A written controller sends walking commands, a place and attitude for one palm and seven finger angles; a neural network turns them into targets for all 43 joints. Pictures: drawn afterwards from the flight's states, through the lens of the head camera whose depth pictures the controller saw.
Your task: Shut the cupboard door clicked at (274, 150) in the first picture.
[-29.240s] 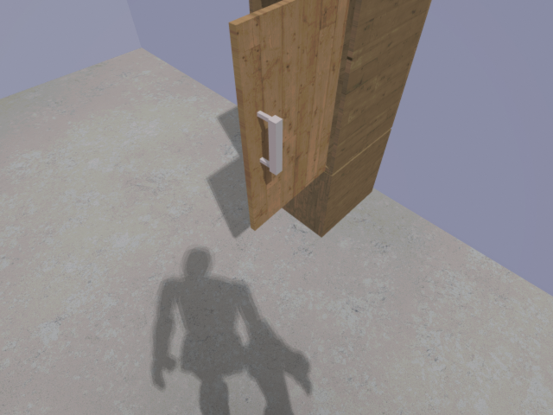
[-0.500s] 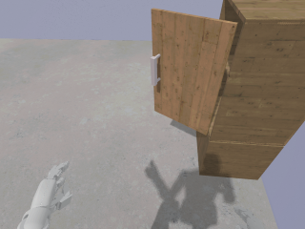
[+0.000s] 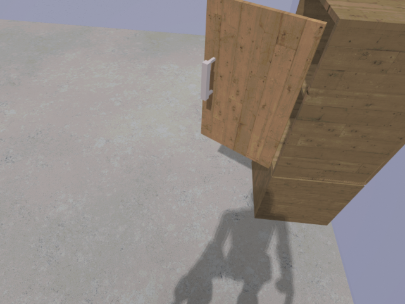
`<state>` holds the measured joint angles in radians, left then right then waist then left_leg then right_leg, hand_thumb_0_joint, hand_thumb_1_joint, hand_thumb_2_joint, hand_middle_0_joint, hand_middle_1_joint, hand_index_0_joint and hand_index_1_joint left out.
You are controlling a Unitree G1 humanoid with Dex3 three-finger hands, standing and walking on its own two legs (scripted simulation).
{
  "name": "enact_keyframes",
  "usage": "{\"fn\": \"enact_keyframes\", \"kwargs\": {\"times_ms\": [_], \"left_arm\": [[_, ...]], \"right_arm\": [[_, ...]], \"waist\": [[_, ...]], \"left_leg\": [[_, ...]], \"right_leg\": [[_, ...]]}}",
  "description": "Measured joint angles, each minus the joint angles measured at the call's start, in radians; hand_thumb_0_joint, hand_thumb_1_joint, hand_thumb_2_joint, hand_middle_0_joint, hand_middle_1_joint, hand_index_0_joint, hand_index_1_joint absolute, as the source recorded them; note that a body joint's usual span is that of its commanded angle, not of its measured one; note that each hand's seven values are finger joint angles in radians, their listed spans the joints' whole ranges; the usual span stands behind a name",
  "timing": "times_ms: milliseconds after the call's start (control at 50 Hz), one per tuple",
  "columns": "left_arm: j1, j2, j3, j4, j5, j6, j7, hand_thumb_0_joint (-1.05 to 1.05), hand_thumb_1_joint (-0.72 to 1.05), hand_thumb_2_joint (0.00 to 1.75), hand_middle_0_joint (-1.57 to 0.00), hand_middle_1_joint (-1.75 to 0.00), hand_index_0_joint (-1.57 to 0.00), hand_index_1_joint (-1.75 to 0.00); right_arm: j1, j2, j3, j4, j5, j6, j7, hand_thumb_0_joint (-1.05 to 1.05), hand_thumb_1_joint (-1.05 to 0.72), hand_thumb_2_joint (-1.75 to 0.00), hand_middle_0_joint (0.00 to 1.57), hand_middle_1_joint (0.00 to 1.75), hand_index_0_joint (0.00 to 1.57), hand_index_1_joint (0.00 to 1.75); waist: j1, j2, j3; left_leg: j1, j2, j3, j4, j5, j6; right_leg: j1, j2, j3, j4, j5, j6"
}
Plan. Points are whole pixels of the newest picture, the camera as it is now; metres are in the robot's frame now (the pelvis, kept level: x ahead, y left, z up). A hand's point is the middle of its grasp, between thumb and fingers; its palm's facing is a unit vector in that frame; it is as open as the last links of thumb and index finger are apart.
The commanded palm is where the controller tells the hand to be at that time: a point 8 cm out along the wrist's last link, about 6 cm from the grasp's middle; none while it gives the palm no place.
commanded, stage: let the arm hang, fingers relaxed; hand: left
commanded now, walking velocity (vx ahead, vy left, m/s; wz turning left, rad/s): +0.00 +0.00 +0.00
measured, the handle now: (208, 79) +0.86 +0.03 -0.02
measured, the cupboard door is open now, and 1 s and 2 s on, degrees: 60 60 60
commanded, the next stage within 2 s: look to check the result in 0.46 s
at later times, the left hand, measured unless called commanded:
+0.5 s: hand out of the picture +0.03 +0.21 -0.17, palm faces -0.01 -0.97 -0.26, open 7.4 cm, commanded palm none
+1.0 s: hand out of the picture +0.09 +0.21 -0.16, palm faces -0.03 -0.95 -0.30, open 7.4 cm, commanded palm none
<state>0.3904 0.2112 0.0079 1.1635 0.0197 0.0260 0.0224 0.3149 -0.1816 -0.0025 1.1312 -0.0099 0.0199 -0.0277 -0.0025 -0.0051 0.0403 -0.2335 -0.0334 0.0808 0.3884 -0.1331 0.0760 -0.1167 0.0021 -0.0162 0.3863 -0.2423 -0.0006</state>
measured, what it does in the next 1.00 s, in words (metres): stands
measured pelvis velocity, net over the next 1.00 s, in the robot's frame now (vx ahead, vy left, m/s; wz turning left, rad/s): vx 0.03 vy -0.02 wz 0.00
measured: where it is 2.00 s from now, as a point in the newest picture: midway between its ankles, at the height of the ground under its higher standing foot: outside the picture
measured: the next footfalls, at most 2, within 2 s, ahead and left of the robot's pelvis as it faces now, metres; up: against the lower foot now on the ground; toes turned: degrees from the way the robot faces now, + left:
right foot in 2.00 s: +0.12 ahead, -0.13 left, +0.00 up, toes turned +27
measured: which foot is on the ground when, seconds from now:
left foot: down 0.00-1.00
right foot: down 0.00-1.00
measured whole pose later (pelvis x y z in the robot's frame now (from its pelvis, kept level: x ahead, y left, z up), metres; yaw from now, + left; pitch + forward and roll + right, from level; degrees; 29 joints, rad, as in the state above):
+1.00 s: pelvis +0.03 -0.02 +0.01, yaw +0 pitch -1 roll +0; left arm 0.16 0.29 0.00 1.13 0.02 -0.01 0.01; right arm 0.13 -0.29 0.00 1.14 -0.01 0.00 -0.01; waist -0.01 -0.01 0.03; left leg -0.16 -0.03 0.08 0.32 -0.14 0.05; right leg -0.03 0.01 -0.01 0.29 -0.24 -0.02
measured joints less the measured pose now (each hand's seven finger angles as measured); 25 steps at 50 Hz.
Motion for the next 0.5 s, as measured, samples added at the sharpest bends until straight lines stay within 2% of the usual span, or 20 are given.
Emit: {"fn": "enact_keyframes", "kwargs": {"times_ms": [280,500], "left_arm": [[-0.106,0.002,0.005,-0.045,0.012,-0.018,-0.003,0.01,0.91,0.90,-0.20,-0.30,-0.20,-0.30],[-0.155,0.041,0.002,-0.043,0.006,-0.028,-0.011,0.01,0.91,0.90,-0.20,-0.30,-0.20,-0.30]], "right_arm": [[-0.086,-0.031,-0.018,-0.021,-0.004,-0.014,0.010,0.00,-0.90,-0.90,0.20,0.29,0.20,0.30],[-0.121,-0.084,-0.018,-0.014,-0.002,-0.021,0.013,0.00,-0.90,-0.90,0.20,0.29,0.20,0.30]], "waist": [[0.001,0.003,-0.047],[-0.007,-0.002,-0.030]], "left_leg": [[0.014,-0.017,0.008,-0.038,0.020,0.004],[0.033,-0.005,0.001,-0.051,0.017,-0.008]], "right_leg": [[-0.012,-0.016,0.008,0.015,-0.005,0.007],[0.021,-0.003,0.003,-0.027,0.005,-0.001]]}}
